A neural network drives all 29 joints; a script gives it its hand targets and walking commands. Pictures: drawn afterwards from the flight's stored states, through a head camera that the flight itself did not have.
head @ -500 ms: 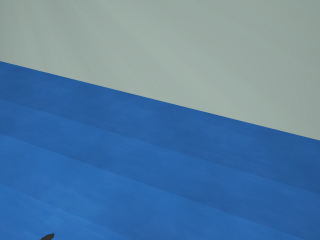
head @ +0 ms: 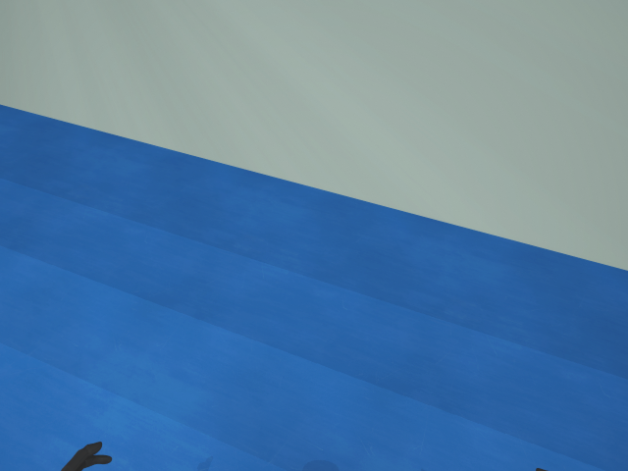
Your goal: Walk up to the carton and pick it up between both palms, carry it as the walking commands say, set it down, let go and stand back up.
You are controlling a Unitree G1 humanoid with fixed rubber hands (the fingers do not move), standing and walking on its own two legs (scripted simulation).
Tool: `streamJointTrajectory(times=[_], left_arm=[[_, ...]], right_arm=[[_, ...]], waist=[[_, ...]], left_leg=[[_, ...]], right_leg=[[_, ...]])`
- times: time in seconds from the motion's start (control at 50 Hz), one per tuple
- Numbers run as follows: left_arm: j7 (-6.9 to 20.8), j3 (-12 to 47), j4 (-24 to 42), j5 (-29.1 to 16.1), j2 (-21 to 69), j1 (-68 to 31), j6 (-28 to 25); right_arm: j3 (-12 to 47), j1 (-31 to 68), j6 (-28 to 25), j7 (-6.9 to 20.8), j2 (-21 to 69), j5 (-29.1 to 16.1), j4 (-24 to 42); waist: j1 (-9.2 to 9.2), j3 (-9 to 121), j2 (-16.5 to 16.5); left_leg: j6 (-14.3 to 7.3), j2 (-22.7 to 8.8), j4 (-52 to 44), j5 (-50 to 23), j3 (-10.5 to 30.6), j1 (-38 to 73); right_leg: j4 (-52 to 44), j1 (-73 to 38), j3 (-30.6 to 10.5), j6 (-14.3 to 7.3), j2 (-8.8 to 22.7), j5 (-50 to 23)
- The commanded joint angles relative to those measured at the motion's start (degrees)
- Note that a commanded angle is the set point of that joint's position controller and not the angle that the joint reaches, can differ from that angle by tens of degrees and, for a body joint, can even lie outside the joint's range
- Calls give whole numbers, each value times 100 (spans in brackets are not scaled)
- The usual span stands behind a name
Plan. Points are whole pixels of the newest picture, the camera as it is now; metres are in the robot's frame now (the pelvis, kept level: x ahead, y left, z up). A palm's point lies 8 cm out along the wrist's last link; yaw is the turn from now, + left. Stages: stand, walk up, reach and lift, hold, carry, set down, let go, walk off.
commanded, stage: walk up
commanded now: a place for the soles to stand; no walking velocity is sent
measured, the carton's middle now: out of the picture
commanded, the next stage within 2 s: none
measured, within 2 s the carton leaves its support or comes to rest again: neither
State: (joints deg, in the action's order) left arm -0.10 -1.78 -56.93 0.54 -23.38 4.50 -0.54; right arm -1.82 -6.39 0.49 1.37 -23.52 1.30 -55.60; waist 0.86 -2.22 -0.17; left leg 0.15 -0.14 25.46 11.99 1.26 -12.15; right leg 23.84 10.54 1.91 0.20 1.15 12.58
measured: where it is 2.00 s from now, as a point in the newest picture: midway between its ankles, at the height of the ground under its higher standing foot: outside the picture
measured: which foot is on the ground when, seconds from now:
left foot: down 0.00-0.02, up 0.04-0.22, down 0.24-0.52, up 0.54-0.88, down 0.90-1.00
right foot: down 0.00-0.24, up 0.26-0.50, down 0.52-0.92, up 0.94-1.00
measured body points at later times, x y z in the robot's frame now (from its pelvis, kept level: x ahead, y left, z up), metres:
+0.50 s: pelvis -0.04 +0.07 -0.01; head -0.01 +0.07 +0.44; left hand -0.03 +0.43 -0.10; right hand +0.20 -0.18 -0.09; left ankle +0.00 +0.19 -0.74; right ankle +0.00 +0.01 -0.74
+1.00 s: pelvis -0.13 +0.15 -0.01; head -0.10 +0.18 +0.43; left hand -0.33 +0.47 -0.10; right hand +0.23 +0.04 -0.09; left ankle -0.19 +0.28 -0.74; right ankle -0.01 +0.04 -0.71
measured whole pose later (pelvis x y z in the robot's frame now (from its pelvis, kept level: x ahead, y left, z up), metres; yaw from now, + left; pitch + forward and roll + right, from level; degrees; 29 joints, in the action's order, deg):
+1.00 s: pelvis -0.13 +0.15 -0.01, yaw +48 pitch +1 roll +0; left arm -0.8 -6.1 -48.9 0.6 -28.9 11.8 -0.5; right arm -4.2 -7.3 2.8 7.4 -26.8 2.9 -39.5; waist 0.1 -3.9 1.0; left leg 0.8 -0.3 31.8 11.4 2.5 -21.9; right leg 48.7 24.4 6.7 1.5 10.1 28.2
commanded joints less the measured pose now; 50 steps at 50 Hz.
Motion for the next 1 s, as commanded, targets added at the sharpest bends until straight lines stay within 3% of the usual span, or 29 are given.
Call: streamJointTrajectory(times=[0.0,0.02,0.06,0.1,0.16,0.2,0.22,0.24,0.26,0.28,0.34,0.44,0.48,0.5,0.52,0.54,0.56,0.58,0.6,0.64,0.68,0.74,0.8,0.86,0.88,0.9,0.92,0.94,0.98], left_arm=[[-93,-544,654,48,-1650,494,34],[-112,-568,892,101,-1685,199,40],[-149,-596,1201,88,-1491,-194,14],[-133,-664,1362,141,-1509,-329,11],[-32,-763,1474,133,-1627,-86,9],[36,-700,1475,71,-1519,-58,41],[42,-623,1478,50,-1298,90,69],[46,-576,1569,22,-1010,328,112],[-42,-538,1714,-60,-947,201,186],[-84,-585,1653,-97,-1177,154,182],[-72,-584,1452,-136,-1212,637,85],[-102,-556,1538,-124,-1048,896,33],[-172,-578,1402,-72,-1047,1402,-58],[-216,-691,1403,21,-1501,1556,-103],[-242,-821,1666,76,-2171,964,-137],[-255,-794,1811,65,-2030,543,-167],[-248,-742,1866,-5,-1757,329,-206],[-262,-671,1651,26,-1462,288,-252],[-270,-682,1622,59,-1351,187,-282],[-237,-716,1481,107,-1315,444,-293],[-192,-783,1311,143,-1452,786,-268],[-106,-848,1119,223,-1723,960,-248],[-53,-861,1091,256,-1845,863,-238],[-16,-786,1080,182,-1815,729,-204],[-6,-727,1059,148,-1662,809,-166],[11,-661,1091,116,-1435,943,-106],[-13,-583,1377,48,-1181,552,-65],[-113,-591,1331,3,-1382,463,-21],[-141,-594,1158,-118,-1459,892,-79]], right_arm=[[-322,459,115,172,-962,67,1183],[-363,332,190,198,-980,150,1339],[-460,-65,283,277,-1117,151,1470],[-463,-367,315,371,-1108,129,1537],[-460,-303,292,513,-987,133,1671],[-510,-552,199,490,-983,210,1598],[-561,-692,158,448,-1154,292,1573],[-623,-725,113,391,-1709,342,1697],[-664,-513,73,404,-2194,279,1851],[-640,-460,80,372,-1926,231,1877],[-490,9,140,291,-1338,226,2153],[-494,-176,243,370,-1234,219,2329],[-456,79,271,420,-1162,113,2421],[-379,59,262,435,-907,85,2452],[-378,30,212,436,-866,144,2526],[-464,156,214,414,-1284,252,2375],[-495,40,202,473,-1378,247,2203],[-511,-368,228,521,-1388,328,2008],[-522,-505,242,582,-1423,319,1881],[-463,-279,233,717,-1237,281,1841],[-399,162,243,800,-1089,240,1908],[-367,527,208,818,-1014,138,1955],[-424,397,169,791,-1061,101,1874],[-536,-118,147,685,-1155,111,1736],[-597,-353,139,631,-1283,163,1673],[-667,-617,149,565,-1669,199,1646],[-781,-527,156,563,-2397,207,1765],[-761,-422,172,553,-2252,180,1885],[-654,-62,228,531,-1856,157,2104]], waist=[[-411,674,967],[-263,651,1262],[108,445,686],[160,474,836],[-17,578,1025],[147,804,834],[252,850,292],[194,683,-1477],[170,860,-1994],[171,905,-1292],[-115,853,-1113],[-82,974,-1155],[-388,967,-845],[-478,853,184],[-364,434,1380],[-115,138,505],[40,52,121],[267,79,126],[287,162,193],[12,163,466],[-276,102,717],[-401,207,948],[-315,488,1123],[4,812,1174],[141,898,844],[282,844,-317],[439,649,-1856],[368,744,-1333],[52,695,-1083]], left_leg=[[-132,194,2128,-529,-16,-1401],[-103,151,3189,1686,306,-1717],[-27,-124,3617,1485,869,-1797],[28,-220,2874,1026,585,-1710],[-21,-226,1706,897,-70,-1054],[-141,147,596,126,-536,-157],[-276,160,113,-13,-193,223],[-620,-1096,-781,-1315,1665,323],[-1317,-1668,-1011,-1492,3179,230],[-1501,-1493,-773,-1682,2793,300],[-1167,-680,-386,-1803,1769,168],[-1126,-756,-429,-1461,2280,-29],[-704,-465,-64,-541,2124,-1103],[-297,132,730,773,1668,-2200],[73,780,2244,1287,766,-2862],[151,180,3275,1174,1103,-2596],[183,89,3769,860,1132,-2270],[188,78,3934,479,999,-2095],[181,9,3965,151,925,-2107],[233,-179,3222,-11,525,-2288],[278,-315,2611,104,236,-2374],[220,-517,1976,439,-99,-2131],[87,-461,1354,686,-423,-1417],[-137,-159,424,412,-718,-678],[-287,-71,93,372,-495,-162],[-574,-476,-544,-118,456,556],[-1310,-1460,-1002,-481,2656,1063],[-1529,-1411,-878,-692,2714,1014],[-1363,-844,-592,-762,1917,614]], right_leg=[[-453,-623,-1421,-1394,2092,-2197],[-635,-295,-1708,-1836,2684,-2456],[-293,-61,-1038,-1672,2416,-2420],[-95,-75,-435,-1292,2047,-2069],[122,256,-153,-1194,2062,-1904],[731,615,364,-839,1651,-1151],[1434,944,571,-530,1281,-514],[2676,1748,1108,-127,367,1415],[3297,2297,347,-40,-295,2958],[3748,2221,-74,-77,-123,2597],[3235,1830,-147,-84,-112,1389],[1216,931,-116,-227,-427,1091],[-187,-271,-242,-318,-308,234],[-972,-940,-1328,-532,751,726],[-1803,-223,-2801,-1031,2532,1349],[-1732,683,-2749,-1373,2856,1019],[-1631,988,-2032,-1438,2510,749],[-1411,1039,-1536,-1202,2070,763],[-1234,859,-1007,-1015,1820,709],[-1060,333,-357,-819,1579,297],[-972,-59,-106,-903,1672,16],[-711,-372,274,-1018,1927,-828],[-274,-233,764,-965,1993,-1402],[424,-125,1008,-753,1964,-1220],[996,167,1115,-579,1807,-894],[2062,1059,1399,-257,1331,291],[2557,2977,1306,95,200,2531],[3098,3006,463,100,420,2296],[2868,2580,181,113,475,1591]])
